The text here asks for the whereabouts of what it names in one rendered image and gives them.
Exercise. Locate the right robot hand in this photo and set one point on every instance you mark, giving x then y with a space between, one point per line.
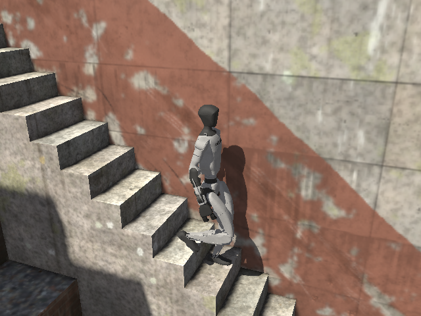
205 210

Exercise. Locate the robot right forearm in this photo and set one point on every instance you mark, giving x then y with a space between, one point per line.
193 174

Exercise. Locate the humanoid robot torso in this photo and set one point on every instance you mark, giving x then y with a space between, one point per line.
210 163

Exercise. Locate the left robot shin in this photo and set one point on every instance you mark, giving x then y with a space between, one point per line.
217 249

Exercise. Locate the right robot upper arm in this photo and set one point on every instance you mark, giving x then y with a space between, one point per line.
201 145

